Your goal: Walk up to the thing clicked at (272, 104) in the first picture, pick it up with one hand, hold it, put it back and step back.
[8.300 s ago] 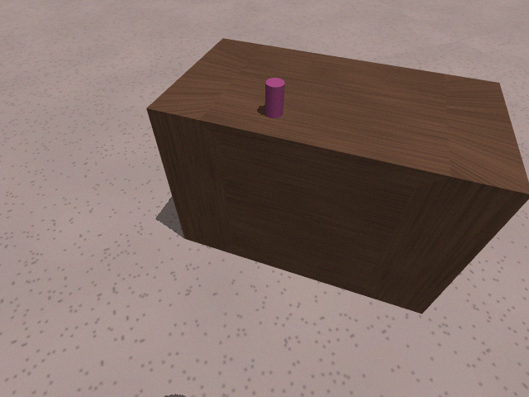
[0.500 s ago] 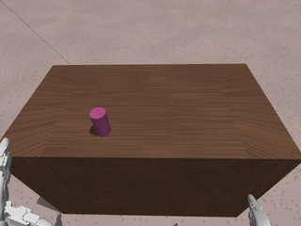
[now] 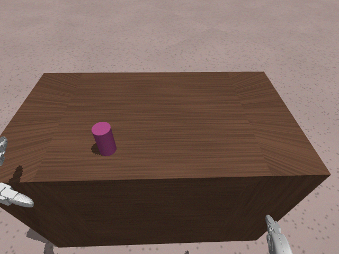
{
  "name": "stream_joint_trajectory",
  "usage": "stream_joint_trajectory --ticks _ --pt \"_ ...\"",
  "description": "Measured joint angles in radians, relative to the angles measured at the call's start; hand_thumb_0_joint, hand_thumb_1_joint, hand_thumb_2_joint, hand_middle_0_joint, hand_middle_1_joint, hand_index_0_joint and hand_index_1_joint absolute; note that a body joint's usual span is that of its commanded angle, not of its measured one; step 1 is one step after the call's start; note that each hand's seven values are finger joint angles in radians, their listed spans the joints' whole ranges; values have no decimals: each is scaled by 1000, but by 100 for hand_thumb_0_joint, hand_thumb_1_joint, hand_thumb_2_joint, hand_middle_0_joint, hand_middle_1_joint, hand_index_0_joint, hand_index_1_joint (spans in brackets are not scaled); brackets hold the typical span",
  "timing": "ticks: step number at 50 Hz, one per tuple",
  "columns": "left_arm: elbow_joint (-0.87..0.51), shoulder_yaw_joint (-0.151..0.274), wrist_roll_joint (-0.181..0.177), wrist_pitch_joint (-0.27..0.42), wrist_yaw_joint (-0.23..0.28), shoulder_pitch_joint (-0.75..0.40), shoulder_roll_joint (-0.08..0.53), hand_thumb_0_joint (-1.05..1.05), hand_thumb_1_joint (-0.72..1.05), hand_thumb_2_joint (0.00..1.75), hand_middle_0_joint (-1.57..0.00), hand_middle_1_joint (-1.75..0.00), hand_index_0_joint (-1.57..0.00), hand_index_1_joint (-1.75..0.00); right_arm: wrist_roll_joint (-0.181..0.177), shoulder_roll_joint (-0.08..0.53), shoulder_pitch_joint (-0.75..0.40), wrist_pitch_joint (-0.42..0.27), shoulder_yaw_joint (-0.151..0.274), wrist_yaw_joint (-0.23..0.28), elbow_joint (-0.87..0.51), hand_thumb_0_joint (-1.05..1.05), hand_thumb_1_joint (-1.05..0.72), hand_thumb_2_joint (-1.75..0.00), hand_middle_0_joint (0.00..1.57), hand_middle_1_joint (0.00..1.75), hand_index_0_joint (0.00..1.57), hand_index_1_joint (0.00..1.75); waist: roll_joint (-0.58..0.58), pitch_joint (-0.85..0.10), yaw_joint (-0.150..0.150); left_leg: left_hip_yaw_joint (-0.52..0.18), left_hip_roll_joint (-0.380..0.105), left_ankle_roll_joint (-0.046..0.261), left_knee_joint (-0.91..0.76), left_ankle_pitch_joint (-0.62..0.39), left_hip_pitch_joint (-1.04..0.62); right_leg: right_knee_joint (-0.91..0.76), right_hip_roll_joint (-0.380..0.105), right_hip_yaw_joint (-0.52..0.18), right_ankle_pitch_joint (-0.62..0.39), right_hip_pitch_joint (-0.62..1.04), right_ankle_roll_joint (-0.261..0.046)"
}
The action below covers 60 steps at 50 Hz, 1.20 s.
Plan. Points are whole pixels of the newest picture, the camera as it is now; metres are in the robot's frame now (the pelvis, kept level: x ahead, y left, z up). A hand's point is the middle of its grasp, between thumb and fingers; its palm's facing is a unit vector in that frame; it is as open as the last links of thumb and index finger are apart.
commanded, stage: go down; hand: left
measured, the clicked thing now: (104, 139) +0.46 +0.20 -0.02
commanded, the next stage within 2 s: none
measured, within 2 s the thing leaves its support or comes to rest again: neither
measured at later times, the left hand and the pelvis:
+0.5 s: hand (5, 156) +0.31 +0.35 +0.11, palm faces +0.16 -0.99 -0.03, open 17.5 cm; pelvis -0.01 +0.00 +0.00, yaw +0 degrees
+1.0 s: hand (8, 143) +0.35 +0.37 +0.10, palm faces +0.14 -0.99 +0.00, open 17.7 cm; pelvis +0.00 +0.01 -0.01, yaw -1 degrees
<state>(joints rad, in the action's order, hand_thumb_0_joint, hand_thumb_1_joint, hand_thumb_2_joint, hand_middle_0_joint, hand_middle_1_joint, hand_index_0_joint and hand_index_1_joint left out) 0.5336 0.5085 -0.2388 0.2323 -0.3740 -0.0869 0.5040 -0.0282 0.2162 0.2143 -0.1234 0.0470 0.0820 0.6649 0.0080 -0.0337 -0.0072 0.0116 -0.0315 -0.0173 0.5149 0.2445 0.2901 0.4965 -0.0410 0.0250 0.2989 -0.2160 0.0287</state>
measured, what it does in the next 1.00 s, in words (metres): stands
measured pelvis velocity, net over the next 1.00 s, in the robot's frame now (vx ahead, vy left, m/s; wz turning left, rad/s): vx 0.00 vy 0.01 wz -0.01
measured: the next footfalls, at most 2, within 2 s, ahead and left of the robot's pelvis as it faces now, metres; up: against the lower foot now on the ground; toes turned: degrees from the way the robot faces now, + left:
none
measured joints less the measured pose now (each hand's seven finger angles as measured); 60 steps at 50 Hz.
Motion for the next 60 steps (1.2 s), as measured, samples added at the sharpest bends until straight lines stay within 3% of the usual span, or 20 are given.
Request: stream_joint_trajectory --ticks 4,13,25,31,48,60 --pt "27 17 -8 -8 -35 -7 1 -1 -54 6 -5 -5 -5 -5 5 8 23 -2 -2 -3 -17 -1 50 -5 6 6 5 6 2 -9 0 9 -2 4 4 5 8 -4 1 -9 -2 -9 4" --pt "73 29 -2 -5 -57 -55 -1 -1 -53 7 -5 -4 -4 -4 14 12 16 -12 -4 8 2 -1 51 -5 6 6 5 6 -5 -7 14 3 -2 6 21 8 27 3 2 -4 -3 -20 6" --pt "303 69 -40 -16 -195 -238 130 -1 -55 9 -4 -5 -3 -5 21 11 -18 -64 -57 36 28 -1 51 -6 6 6 5 6 -18 -15 -19 -11 -5 6 53 5 96 30 5 8 -4 -81 4" --pt "390 86 -47 -28 -241 -303 179 -1 -57 8 -4 -4 -3 -4 25 18 3 -86 -82 45 -2 -1 51 -5 6 6 5 6 -23 -27 -38 -7 -7 8 73 12 136 45 7 3 -2 -122 6" --pt "395 108 -16 -49 -232 -327 202 -1 -60 8 -5 -5 -4 -5 31 12 18 -106 -85 51 -16 -1 52 -6 6 6 5 6 -22 -68 -43 -2 -14 14 144 61 211 86 12 -5 28 -186 14" --pt "414 117 -20 -63 -255 -351 228 -1 -61 7 -5 -5 -5 -5 30 13 15 -116 -83 48 -16 -1 51 -6 6 6 5 6 -19 -78 -45 -8 -12 15 171 78 238 111 11 0 46 -209 15"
